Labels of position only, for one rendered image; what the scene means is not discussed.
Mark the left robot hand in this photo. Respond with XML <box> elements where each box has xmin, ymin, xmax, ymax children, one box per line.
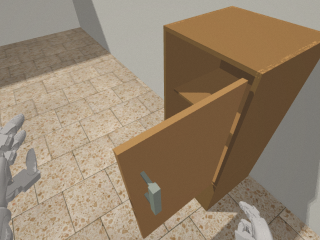
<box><xmin>0</xmin><ymin>113</ymin><xmax>41</xmax><ymax>208</ymax></box>

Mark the handle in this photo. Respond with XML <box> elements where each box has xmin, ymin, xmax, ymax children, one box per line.
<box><xmin>140</xmin><ymin>171</ymin><xmax>162</xmax><ymax>216</ymax></box>

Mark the right robot hand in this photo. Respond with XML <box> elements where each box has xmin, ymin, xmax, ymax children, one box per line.
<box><xmin>235</xmin><ymin>201</ymin><xmax>274</xmax><ymax>240</ymax></box>

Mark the robot left forearm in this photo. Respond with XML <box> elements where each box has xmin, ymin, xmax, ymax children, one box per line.
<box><xmin>0</xmin><ymin>207</ymin><xmax>14</xmax><ymax>240</ymax></box>

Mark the cupboard door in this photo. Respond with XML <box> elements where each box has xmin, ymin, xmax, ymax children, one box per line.
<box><xmin>113</xmin><ymin>78</ymin><xmax>248</xmax><ymax>239</ymax></box>

